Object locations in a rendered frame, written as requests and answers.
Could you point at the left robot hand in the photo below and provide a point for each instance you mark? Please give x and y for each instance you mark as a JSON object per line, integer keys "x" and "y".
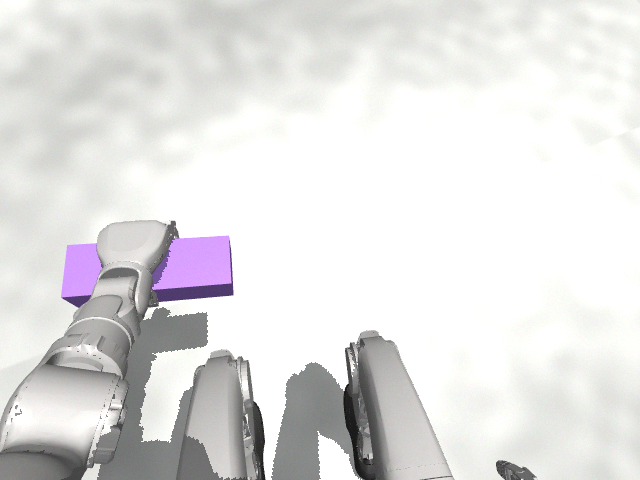
{"x": 142, "y": 242}

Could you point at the right robot foot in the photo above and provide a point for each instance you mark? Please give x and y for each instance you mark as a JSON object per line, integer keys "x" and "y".
{"x": 364, "y": 467}

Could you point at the carton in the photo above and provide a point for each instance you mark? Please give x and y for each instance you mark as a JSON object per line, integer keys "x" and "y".
{"x": 193, "y": 268}

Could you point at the right robot hand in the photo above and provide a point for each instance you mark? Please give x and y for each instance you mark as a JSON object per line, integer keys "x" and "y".
{"x": 509, "y": 471}

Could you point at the left robot arm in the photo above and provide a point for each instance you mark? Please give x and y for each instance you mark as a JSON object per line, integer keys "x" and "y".
{"x": 68, "y": 413}

